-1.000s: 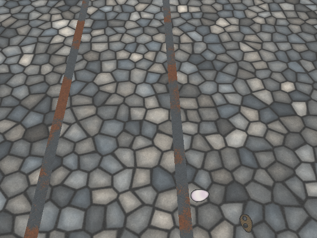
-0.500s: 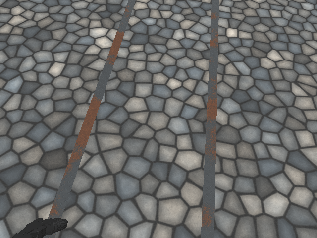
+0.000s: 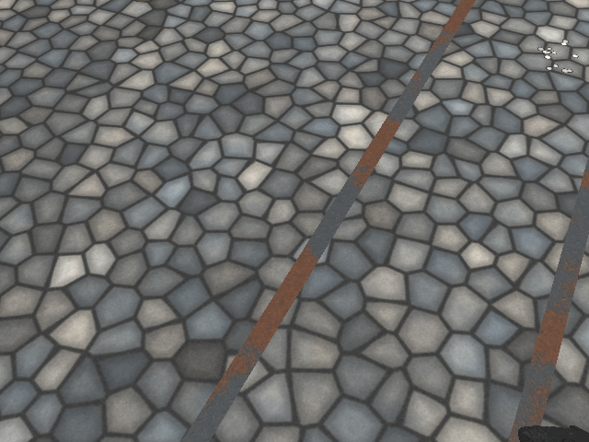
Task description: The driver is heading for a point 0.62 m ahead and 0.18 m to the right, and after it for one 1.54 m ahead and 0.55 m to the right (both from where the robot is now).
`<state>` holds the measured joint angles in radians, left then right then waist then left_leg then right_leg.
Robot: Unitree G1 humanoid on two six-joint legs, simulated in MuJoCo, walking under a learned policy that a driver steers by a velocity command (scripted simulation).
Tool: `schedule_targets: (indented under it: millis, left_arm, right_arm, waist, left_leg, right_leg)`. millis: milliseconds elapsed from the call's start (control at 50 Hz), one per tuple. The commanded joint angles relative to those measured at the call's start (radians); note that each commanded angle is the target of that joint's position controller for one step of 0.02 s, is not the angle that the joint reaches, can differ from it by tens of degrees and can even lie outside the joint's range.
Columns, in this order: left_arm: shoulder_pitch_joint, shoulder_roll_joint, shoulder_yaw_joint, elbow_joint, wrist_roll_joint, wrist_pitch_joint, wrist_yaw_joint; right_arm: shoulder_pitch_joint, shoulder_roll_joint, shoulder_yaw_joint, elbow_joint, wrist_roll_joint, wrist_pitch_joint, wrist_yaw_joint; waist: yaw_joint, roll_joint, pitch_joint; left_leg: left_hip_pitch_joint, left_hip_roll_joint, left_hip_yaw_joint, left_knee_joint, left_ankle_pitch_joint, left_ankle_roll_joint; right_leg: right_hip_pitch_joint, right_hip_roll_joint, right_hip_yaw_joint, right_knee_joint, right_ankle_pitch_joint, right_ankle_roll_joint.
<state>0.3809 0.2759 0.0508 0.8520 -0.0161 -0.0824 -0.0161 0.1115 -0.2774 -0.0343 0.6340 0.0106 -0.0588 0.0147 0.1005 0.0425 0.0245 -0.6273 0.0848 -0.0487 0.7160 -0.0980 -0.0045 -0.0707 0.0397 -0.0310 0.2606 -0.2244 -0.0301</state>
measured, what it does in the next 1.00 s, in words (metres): walks ahead, turning right: left foot, then right foot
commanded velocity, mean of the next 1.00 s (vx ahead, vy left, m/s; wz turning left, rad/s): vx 0.50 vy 0.00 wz -0.39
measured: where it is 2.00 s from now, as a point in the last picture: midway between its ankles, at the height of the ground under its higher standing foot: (472, 279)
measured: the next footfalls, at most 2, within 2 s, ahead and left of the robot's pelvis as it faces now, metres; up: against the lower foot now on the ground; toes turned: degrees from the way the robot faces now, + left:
left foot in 0.14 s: +0.24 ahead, +0.15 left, +0.00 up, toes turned +0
right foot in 0.68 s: +0.50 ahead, -0.14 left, +0.00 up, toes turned -19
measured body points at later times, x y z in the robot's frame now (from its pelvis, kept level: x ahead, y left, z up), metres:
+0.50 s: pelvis +0.26 +0.05 +0.00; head +0.28 +0.04 +0.45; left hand +0.47 +0.28 -0.11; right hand +0.25 -0.24 -0.12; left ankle +0.20 +0.15 -0.75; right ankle +0.39 -0.14 -0.68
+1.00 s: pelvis +0.52 -0.07 +0.00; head +0.55 -0.10 +0.45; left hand +0.71 +0.16 -0.10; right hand +0.59 -0.39 -0.09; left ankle +0.75 +0.04 -0.68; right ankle +0.46 -0.12 -0.75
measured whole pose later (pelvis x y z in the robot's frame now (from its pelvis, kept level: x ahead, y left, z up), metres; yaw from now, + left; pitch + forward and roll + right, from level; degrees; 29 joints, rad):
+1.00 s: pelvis +0.52 -0.07 +0.00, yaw -28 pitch +2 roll +1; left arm 0.33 0.28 0.06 0.72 -0.02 -0.04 0.00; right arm 0.06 -0.30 -0.05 0.69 -0.01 -0.09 0.00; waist 0.06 0.03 0.04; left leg -0.66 0.09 -0.10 0.72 -0.04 -0.07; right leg -0.16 0.11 0.12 0.35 -0.22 -0.09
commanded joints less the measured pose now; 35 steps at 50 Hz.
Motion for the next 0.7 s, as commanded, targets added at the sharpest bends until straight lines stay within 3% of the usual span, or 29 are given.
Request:
schedule_targets:
  millis: [20,80,120,140,160,180,200,220,240,280,320,400,460,540,580,620,640,660,680,700]
  left_arm:
    - [-0.020,0.185,0.038,-0.050,-0.011,-0.006,0.003]
    - [0.006,0.198,0.040,-0.027,-0.017,0.010,0.005]
    - [-0.013,0.206,0.039,-0.024,-0.020,0.020,0.010]
    - [-0.018,0.177,0.026,-0.034,-0.010,0.017,0.011]
    - [-0.009,0.088,-0.003,-0.074,0.017,0.007,0.011]
    - [0.076,0.052,-0.017,-0.078,-0.002,-0.008,0.012]
    - [0.016,0.156,0.013,-0.072,-0.025,-0.009,0.011]
    - [-0.043,0.169,0.021,-0.089,-0.031,-0.009,0.008]
    - [-0.071,0.153,0.021,-0.088,-0.022,-0.004,0.013]
    - [-0.052,0.122,0.025,-0.080,-0.014,0.020,0.013]
    - [-0.045,0.084,0.022,-0.080,-0.015,0.040,0.013]
    - [-0.131,0.068,0.022,-0.117,-0.008,0.048,0.009]
    - [-0.222,0.050,0.012,-0.147,-0.004,0.041,-0.011]
    - [-0.351,0.041,0.002,-0.212,-0.004,0.040,-0.035]
    - [-0.381,0.050,0.005,-0.241,-0.004,0.041,-0.047]
    - [-0.353,0.076,0.018,-0.256,-0.004,0.045,-0.052]
    - [-0.291,0.100,0.033,-0.250,-0.005,0.049,-0.051]
    - [-0.164,0.140,0.057,-0.222,-0.008,0.052,-0.045]
    - [0.006,0.206,0.093,-0.179,-0.009,0.059,-0.029]
    - [0.046,0.327,0.118,-0.169,-0.015,0.063,-0.008]
  right_arm:
    - [-0.104,-0.048,-0.008,-0.091,0.009,-0.021,0.012]
    - [-0.132,-0.071,-0.017,-0.111,0.011,-0.026,0.021]
    - [0.008,-0.116,-0.045,-0.073,0.002,-0.030,0.016]
    - [0.157,-0.168,-0.070,-0.036,-0.007,-0.029,0.005]
    - [0.318,-0.254,-0.091,-0.020,-0.030,-0.021,-0.011]
    - [0.334,-0.264,-0.089,-0.013,-0.029,-0.014,-0.006]
    - [0.302,-0.176,-0.066,-0.008,-0.015,-0.015,-0.003]
    - [0.243,-0.141,-0.053,-0.006,-0.006,-0.018,-0.002]
    - [0.180,-0.115,-0.045,-0.005,-0.011,-0.023,0.001]
    - [0.112,-0.078,-0.039,0.005,-0.022,-0.040,0.007]
    - [0.096,-0.079,-0.045,0.027,-0.024,-0.058,0.005]
    - [0.117,-0.105,-0.058,0.071,-0.030,-0.062,-0.011]
    - [0.132,-0.133,-0.065,0.090,-0.024,-0.054,-0.021]
    - [0.201,-0.166,-0.077,0.131,-0.007,-0.032,-0.027]
    - [0.215,-0.180,-0.083,0.146,0.004,-0.016,-0.029]
    - [0.201,-0.208,-0.090,0.145,0.009,-0.001,-0.035]
    - [0.192,-0.222,-0.094,0.142,0.012,0.007,-0.039]
    - [0.177,-0.228,-0.094,0.138,0.016,0.016,-0.043]
    - [0.178,-0.209,-0.084,0.130,0.012,0.013,-0.047]
    - [0.250,-0.078,-0.044,0.079,-0.030,-0.006,-0.037]
  waist:
    - [-0.012,-0.123,0.008]
    - [-0.028,-0.132,0.022]
    - [-0.124,-0.119,-0.048]
    - [-0.194,-0.095,-0.150]
    - [-0.238,0.067,-0.308]
    - [-0.201,0.265,-0.402]
    - [-0.216,0.143,-0.275]
    - [-0.195,0.114,-0.159]
    - [-0.163,0.063,-0.107]
    - [-0.109,0.080,-0.049]
    - [-0.086,0.061,-0.032]
    - [-0.095,0.018,0.008]
    - [-0.126,0.002,0.034]
    - [-0.174,-0.016,0.077]
    - [-0.173,-0.007,0.078]
    - [-0.137,0.028,0.029]
    - [-0.097,0.048,-0.018]
    - [-0.022,0.043,-0.088]
    - [0.062,0.003,-0.175]
    - [-0.010,-0.257,-0.246]
  left_leg:
    - [0.072,-0.028,0.036,-0.110,0.087,0.005]
    - [0.117,-0.045,0.037,-0.183,0.021,0.040]
    - [0.350,-0.084,0.064,-0.259,0.016,0.076]
    - [0.588,-0.039,0.025,-0.245,0.035,0.108]
    - [0.910,0.210,-0.266,-0.233,0.009,0.189]
    - [1.007,0.352,-0.622,-0.362,-0.164,0.290]
    - [0.911,0.311,-0.556,-0.393,-0.262,0.258]
    - [0.789,0.273,-0.405,-0.418,-0.233,0.227]
    - [0.681,0.228,-0.314,-0.452,-0.175,0.207]
    - [0.537,0.176,-0.174,-0.523,-0.053,0.193]
    - [0.486,0.170,-0.086,-0.562,0.058,0.200]
    - [0.512,0.164,0.048,-0.586,0.167,0.196]
    - [0.530,0.153,0.135,-0.597,0.176,0.176]
    - [0.646,0.192,0.187,-0.571,0.206,0.165]
    - [0.713,0.209,0.209,-0.521,0.299,0.151]
    - [0.746,0.208,0.241,-0.406,0.612,0.128]
    - [0.748,0.202,0.254,-0.300,0.775,0.116]
    - [0.704,0.176,0.276,-0.123,0.836,0.093]
    - [0.532,0.135,0.286,0.130,0.681,0.052]
    - [0.083,-0.017,0.266,0.506,-0.146,-0.017]
  right_leg:
    - [-0.026,-0.251,0.144,-0.086,0.259,-0.160]
    - [0.031,-0.289,0.167,-0.036,0.304,-0.138]
    - [0.005,-0.251,0.138,0.125,0.503,-0.104]
    - [-0.096,-0.198,0.101,0.316,0.485,-0.071]
    - [-0.371,-0.100,0.040,0.670,0.139,-0.013]
    - [-0.597,-0.009,0.104,0.897,-0.369,0.010]
    - [-0.684,-0.062,0.161,0.994,-0.325,0.011]
    - [-0.706,-0.100,0.142,0.986,-0.232,0.007]
    - [-0.672,-0.133,0.128,0.953,-0.154,0.013]
    - [-0.586,-0.170,0.135,0.906,-0.058,0.027]
    - [-0.567,-0.171,0.135,0.894,-0.006,0.041]
    - [-0.640,-0.165,0.155,0.739,0.156,0.057]
    - [-0.612,-0.155,0.101,0.561,0.280,0.045]
    - [-0.645,-0.145,0.043,0.428,0.255,0.010]
    - [-0.646,-0.129,0.010,0.393,0.178,-0.016]
    - [-0.546,-0.071,-0.050,0.381,0.078,-0.054]
    - [-0.452,-0.031,-0.079,0.385,0.028,-0.077]
    - [-0.277,0.014,-0.095,0.341,0.040,-0.108]
    - [0.013,0.015,-0.028,0.288,0.094,-0.151]
    - [0.370,-0.245,0.451,0.258,0.043,-0.301]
